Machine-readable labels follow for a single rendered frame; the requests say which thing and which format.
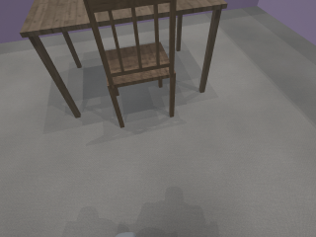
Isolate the table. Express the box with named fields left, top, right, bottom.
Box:
left=20, top=0, right=228, bottom=119

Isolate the chair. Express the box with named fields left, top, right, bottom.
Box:
left=83, top=0, right=177, bottom=128

